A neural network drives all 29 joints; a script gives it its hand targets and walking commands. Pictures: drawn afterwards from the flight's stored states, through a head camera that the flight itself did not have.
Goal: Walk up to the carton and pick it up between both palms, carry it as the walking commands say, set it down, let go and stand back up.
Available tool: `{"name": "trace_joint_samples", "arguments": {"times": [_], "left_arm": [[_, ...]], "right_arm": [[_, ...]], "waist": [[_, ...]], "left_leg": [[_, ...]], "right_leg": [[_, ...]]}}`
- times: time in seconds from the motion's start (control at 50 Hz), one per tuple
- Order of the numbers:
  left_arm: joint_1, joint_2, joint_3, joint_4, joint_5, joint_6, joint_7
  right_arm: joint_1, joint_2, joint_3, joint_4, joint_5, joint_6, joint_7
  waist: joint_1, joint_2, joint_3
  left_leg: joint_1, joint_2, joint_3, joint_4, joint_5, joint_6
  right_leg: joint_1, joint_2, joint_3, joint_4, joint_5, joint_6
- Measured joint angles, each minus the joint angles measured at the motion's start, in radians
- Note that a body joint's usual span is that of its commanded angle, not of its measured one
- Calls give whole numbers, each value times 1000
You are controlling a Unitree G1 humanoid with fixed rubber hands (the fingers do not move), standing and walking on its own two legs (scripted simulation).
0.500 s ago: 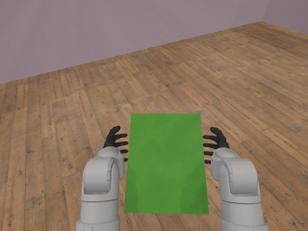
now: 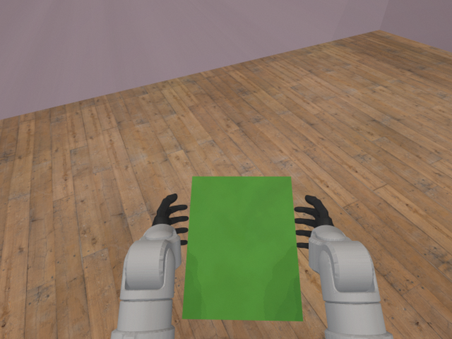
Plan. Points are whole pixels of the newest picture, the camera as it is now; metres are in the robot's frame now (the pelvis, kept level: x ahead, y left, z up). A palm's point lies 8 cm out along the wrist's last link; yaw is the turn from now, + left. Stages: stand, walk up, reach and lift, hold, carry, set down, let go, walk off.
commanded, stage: carry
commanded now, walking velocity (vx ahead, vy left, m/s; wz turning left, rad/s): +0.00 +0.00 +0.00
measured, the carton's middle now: (240, 249) +0.32 +0.00 -0.01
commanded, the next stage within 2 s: none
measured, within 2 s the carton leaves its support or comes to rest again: neither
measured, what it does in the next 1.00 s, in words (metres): stands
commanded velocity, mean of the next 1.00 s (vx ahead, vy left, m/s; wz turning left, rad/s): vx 0.00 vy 0.00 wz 0.00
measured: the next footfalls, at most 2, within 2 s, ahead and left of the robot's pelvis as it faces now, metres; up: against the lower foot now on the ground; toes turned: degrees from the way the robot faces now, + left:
none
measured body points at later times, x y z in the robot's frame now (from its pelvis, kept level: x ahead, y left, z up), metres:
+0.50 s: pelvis -0.01 +0.00 +0.00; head -0.02 -0.01 +0.45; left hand +0.30 +0.13 +0.05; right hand +0.29 -0.15 +0.05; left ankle +0.06 +0.11 -0.73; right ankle -0.02 -0.01 -0.73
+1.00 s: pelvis -0.01 +0.02 +0.00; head -0.03 +0.01 +0.45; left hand +0.30 +0.15 +0.03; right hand +0.29 -0.12 +0.03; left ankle +0.06 +0.11 -0.73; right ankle -0.02 -0.01 -0.73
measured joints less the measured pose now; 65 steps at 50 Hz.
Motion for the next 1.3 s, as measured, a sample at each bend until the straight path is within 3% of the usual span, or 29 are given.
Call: {"name": "trace_joint_samples", "arguments": {"times": [0.14, 0.38, 0.5, 0.76, 0.96, 1.3], "left_arm": [[18, 4, 2, 16, 0, -42, -17], [2, 1, 45, 170, 21, -191, -53], [22, 6, 35, 159, 4, -242, -49], [70, 15, 8, 181, 9, -292, -59], [24, 6, 38, 339, 84, -365, -98], [1, 1, 55, 345, 97, -376, -131]], "right_arm": [[9, -2, -5, 29, -3, -47, 20], [-7, 2, -54, 184, -19, -197, 62], [9, -2, -50, 177, -1, -250, 59], [62, -13, -28, 186, -7, -294, 77], [36, -9, -50, 330, -94, -367, 118], [18, -5, -75, 332, -120, -379, 138]], "waist": [[-3, -9, 8], [-8, -9, 17], [-10, -7, 25], [-12, -2, 16], [5, 3, 12], [16, 11, 8]], "left_leg": [[-12, 5, 7, 10, 2, 1], [-24, 13, 14, 23, 3, 1], [-36, 13, 22, 34, 1, 4], [-44, 13, 26, 35, 3, 12], [-18, 8, 24, 23, 3, 14], [40, -36, 33, -16, -10, 45]], "right_leg": [[-19, 2, 5, 22, -3, 2], [-35, 6, 10, 39, 0, 7], [-54, 4, 16, 58, -4, 13], [-58, 3, 17, 52, 3, 6], [-25, 0, 17, 26, 10, 13], [21, -42, 27, 23, -20, 50]]}}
